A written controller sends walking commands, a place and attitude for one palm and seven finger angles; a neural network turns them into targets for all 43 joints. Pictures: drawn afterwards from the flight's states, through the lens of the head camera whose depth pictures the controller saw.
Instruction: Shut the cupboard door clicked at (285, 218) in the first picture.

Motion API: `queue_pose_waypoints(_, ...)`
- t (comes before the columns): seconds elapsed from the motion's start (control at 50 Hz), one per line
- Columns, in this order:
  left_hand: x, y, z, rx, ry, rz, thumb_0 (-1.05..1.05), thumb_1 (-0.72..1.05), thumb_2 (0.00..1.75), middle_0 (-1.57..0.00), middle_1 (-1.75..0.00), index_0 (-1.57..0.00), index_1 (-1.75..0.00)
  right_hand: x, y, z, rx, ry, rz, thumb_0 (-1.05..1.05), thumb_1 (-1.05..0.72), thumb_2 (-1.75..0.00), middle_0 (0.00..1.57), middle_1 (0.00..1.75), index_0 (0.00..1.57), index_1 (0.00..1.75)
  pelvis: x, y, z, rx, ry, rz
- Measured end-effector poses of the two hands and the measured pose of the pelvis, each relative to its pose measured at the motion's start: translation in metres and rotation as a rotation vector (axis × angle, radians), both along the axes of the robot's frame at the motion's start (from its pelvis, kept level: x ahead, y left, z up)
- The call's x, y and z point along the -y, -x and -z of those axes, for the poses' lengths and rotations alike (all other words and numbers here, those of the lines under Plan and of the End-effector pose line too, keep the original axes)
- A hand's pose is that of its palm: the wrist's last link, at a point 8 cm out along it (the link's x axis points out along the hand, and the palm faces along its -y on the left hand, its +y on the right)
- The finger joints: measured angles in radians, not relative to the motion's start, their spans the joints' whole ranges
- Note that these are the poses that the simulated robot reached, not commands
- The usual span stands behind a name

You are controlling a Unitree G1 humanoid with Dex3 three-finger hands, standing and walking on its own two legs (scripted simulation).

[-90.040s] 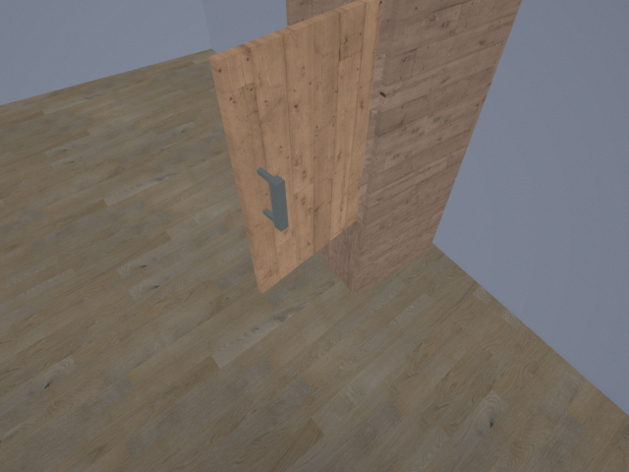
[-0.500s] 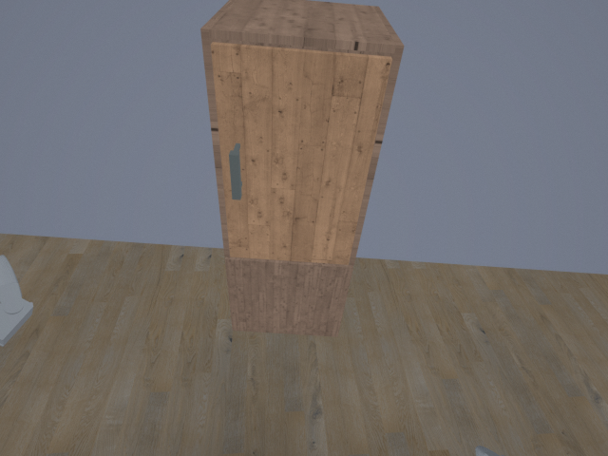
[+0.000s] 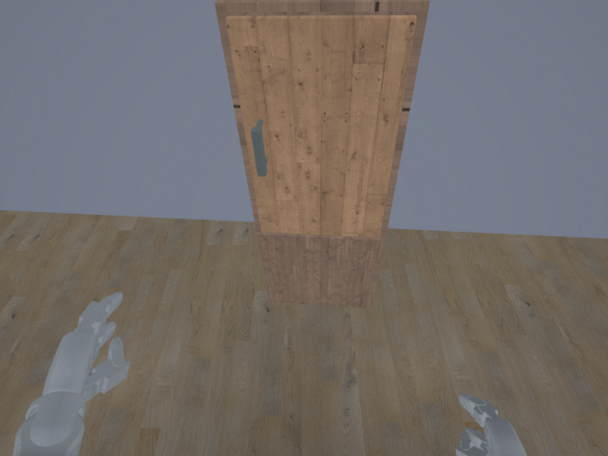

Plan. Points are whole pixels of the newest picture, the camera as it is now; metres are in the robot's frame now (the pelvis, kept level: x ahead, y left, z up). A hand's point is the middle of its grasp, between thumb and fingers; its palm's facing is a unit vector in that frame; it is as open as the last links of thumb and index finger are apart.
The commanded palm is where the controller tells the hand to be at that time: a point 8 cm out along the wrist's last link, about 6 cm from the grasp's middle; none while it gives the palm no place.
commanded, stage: let the arm hang, fingers relaxed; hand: left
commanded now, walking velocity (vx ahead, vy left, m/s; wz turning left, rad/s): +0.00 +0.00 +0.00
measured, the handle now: (261, 147) +0.77 +0.16 -0.01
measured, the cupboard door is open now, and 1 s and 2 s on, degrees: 0 0 0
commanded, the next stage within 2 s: look to check the result in 0.98 s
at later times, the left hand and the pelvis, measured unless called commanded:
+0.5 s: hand out of the picture -0.08 +0.19 -0.15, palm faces +0.02 -0.97 -0.24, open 7.4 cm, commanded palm none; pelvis +0.01 -0.01 +0.01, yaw +0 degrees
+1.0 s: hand out of the picture +0.03 +0.14 -0.17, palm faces +0.03 -0.99 -0.16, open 7.4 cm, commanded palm none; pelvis +0.03 -0.02 +0.01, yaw +0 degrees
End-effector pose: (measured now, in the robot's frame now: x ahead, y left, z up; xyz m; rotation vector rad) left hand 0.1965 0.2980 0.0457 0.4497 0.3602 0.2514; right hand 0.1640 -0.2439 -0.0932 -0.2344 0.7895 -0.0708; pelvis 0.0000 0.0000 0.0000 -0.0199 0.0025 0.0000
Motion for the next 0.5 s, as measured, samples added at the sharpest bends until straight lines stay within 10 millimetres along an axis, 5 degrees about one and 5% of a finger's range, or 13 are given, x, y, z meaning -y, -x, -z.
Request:
queue_pose_waypoints(0.1,0.044,0.065,0.133,-0.53,0.216,-0.016,0.01,0.9,0.9,-0.2,-0.3,-0.2,-0.3,0.023,0.032,0.01,-0.142,0.055,0.058,0.01,-0.9,-0.9,0.21,0.3,0.21,0.3,0.002,-0.001,0.004,0.023,0.002,-0.013)
queue_pose_waypoints(0.18,0.079,0.136,0.188,-0.822,0.36,-0.082,0.02,0.92,0.9,-0.21,-0.3,-0.2,-0.3,0.034,0.079,0.013,-0.324,0.112,0.11,0.01,-0.9,-0.9,0.21,0.3,0.21,0.3,0.005,-0.005,0.001,0.037,0.001,-0.016)
queue_pose_waypoints(0.26,0.081,0.2,0.197,-1.011,0.408,-0.185,0.02,0.96,0.9,-0.21,-0.3,-0.21,-0.3,0.035,0.124,0.015,-0.508,0.131,0.135,0.01,-0.91,-0.9,0.2,0.3,0.2,0.3,0.008,-0.008,-0.005,0.027,-0.001,-0.02)
queue_pose_waypoints(0.36,0.073,0.26,0.182,-1.16,0.391,-0.284,0.01,0.94,0.9,-0.21,-0.3,-0.2,-0.3,0.025,0.155,0.021,-0.63,0.094,0.162,0.01,-0.91,-0.9,0.2,0.3,0.2,0.3,0.009,-0.011,-0.011,0.025,-0.002,-0.02)
queue_pose_waypoints(0.5,0.06,0.278,0.166,-1.204,0.323,-0.335,0.01,0.91,0.9,-0.2,-0.3,-0.2,-0.3,0.006,0.155,0.036,-0.621,0.011,0.176,0.01,-0.9,-0.9,0.21,0.3,0.2,0.3,0.008,-0.014,-0.013,0.042,-0.007,-0.006)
